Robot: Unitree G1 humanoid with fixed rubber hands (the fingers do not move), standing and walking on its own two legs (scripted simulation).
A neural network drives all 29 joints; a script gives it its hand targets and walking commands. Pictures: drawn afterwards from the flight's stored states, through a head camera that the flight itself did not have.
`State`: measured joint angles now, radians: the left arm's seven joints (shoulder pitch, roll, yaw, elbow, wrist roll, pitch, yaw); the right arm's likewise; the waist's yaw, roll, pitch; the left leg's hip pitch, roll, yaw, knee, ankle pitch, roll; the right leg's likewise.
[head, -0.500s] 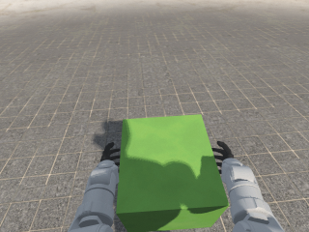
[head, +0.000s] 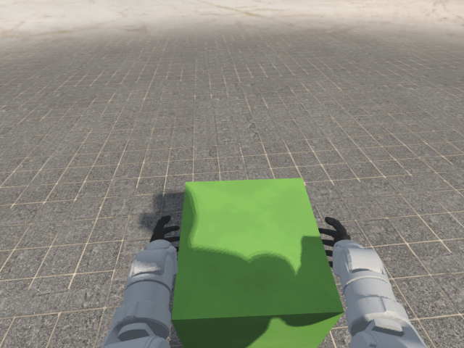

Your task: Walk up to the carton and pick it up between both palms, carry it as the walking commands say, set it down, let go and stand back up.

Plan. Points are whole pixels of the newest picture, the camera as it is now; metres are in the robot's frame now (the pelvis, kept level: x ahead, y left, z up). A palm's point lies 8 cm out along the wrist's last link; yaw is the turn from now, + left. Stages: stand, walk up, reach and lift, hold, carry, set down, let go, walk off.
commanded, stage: reach and lift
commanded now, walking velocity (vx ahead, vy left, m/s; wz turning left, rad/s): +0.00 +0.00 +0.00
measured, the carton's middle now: (247, 263) +0.34 +0.01 -0.04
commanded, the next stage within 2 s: hold in 0.68 s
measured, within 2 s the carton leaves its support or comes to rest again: neither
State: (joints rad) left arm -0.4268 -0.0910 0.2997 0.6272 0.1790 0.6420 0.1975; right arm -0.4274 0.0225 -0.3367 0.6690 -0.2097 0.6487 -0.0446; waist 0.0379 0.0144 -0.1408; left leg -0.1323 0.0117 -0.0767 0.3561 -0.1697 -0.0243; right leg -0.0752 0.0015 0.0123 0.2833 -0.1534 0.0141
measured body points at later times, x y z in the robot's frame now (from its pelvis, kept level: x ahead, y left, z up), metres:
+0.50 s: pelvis +0.00 +0.00 +0.00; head -0.08 +0.00 +0.44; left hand +0.30 +0.18 +0.04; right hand +0.30 -0.17 +0.03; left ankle +0.02 +0.13 -0.75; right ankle +0.00 -0.13 -0.75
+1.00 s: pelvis -0.01 +0.00 +0.00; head -0.09 +0.00 +0.44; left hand +0.29 +0.18 +0.03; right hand +0.30 -0.17 +0.03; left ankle +0.02 +0.13 -0.75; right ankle +0.00 -0.13 -0.75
